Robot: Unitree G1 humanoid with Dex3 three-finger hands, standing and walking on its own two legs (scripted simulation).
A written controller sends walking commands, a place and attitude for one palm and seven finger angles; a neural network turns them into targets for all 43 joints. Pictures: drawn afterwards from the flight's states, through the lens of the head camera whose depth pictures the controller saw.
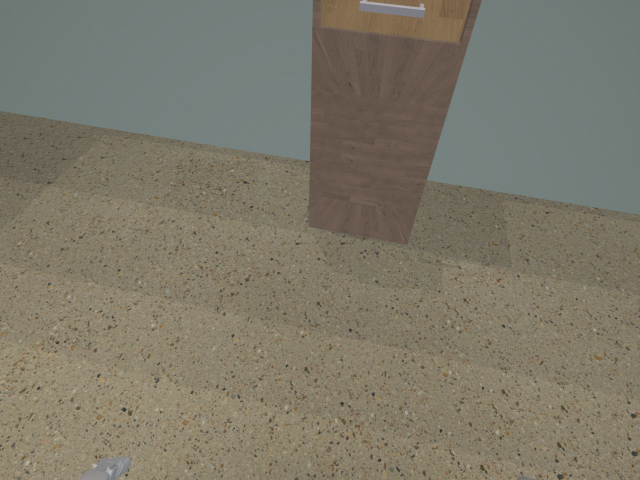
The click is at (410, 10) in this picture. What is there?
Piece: drawer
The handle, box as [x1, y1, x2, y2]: [359, 0, 424, 17]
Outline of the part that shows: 359,10 418,17 422,17 424,12 423,4 421,3 419,7 367,2 366,0 360,1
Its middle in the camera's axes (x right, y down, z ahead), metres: +0.18 -0.60 +1.00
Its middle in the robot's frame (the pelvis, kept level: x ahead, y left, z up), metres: +1.18 -0.13 +0.15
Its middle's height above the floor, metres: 0.92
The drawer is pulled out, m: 0.00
